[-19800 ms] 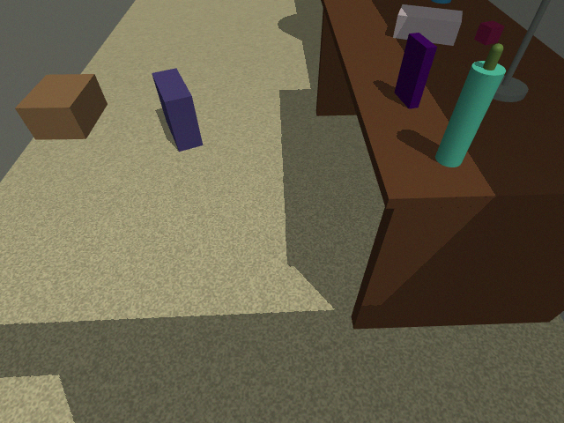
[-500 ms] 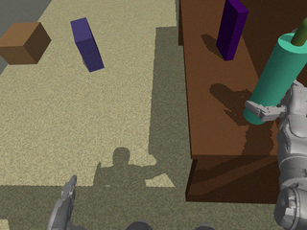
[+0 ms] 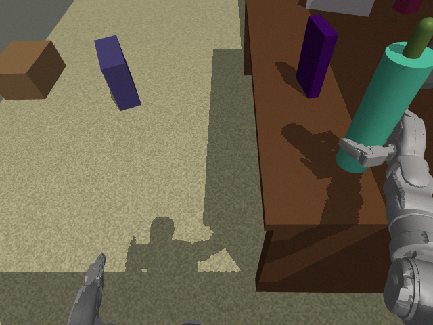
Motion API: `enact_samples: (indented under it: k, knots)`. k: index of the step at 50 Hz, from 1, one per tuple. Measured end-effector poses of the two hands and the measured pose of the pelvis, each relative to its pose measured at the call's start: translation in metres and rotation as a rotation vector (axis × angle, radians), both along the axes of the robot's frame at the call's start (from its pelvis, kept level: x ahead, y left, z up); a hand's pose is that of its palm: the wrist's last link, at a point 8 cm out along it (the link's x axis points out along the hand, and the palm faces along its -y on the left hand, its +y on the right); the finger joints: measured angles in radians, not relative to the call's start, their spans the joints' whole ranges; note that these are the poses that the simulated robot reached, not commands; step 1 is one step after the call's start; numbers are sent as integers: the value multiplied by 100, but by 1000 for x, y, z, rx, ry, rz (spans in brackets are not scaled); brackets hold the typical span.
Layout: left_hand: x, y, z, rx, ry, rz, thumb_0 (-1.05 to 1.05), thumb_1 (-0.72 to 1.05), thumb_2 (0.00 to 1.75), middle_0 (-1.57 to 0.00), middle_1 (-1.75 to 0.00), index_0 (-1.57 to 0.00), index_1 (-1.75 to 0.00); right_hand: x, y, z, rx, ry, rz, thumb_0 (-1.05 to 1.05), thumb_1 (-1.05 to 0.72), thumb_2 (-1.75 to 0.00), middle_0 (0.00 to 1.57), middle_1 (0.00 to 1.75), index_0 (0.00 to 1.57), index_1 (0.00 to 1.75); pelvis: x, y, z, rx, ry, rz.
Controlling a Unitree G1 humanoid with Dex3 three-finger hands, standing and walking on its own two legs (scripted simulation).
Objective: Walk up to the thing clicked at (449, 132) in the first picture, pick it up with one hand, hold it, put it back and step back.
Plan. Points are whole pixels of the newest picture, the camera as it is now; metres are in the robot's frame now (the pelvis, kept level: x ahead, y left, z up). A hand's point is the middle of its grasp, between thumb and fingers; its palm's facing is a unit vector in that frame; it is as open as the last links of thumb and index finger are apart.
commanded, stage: lift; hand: right
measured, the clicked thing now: (381, 107) +0.46 -0.21 +0.16
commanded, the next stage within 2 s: hold in 1.46 s
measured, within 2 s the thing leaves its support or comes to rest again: neither
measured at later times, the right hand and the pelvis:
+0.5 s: hand (372, 124) +0.44 -0.20 +0.14, palm faces +0.20 +0.98 -0.03, open 9.6 cm; pelvis +0.01 +0.00 +0.02, yaw +0 degrees
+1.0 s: hand (385, 129) +0.36 -0.17 +0.20, palm faces +0.19 +0.98 -0.03, open 9.6 cm; pelvis -0.01 +0.02 +0.03, yaw -1 degrees
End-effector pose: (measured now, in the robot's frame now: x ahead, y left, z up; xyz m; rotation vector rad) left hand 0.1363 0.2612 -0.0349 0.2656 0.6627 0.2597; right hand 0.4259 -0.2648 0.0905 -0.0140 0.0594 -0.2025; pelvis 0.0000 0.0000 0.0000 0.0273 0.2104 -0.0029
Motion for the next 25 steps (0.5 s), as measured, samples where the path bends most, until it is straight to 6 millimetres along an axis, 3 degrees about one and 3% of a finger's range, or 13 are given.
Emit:
enact_samples:
  k: [13, 25]
  knots:
    - [1, 1, -2, -13, 13, 12, -2, -53, 6, -5, -5, -6, -5, -2, 6, 14, 0, -10, -5, -2, 41, -104, 78, 116, 80, 118, 2, 0, 6, -3, -21, 4]
    - [11, -5, -1, -49, -18, 12, -2, -53, 5, -5, -5, -6, -5, -22, 17, 50, -24, -65, 4, -2, 42, -105, 78, 115, 80, 117, 6, 0, 15, -10, -82, 6]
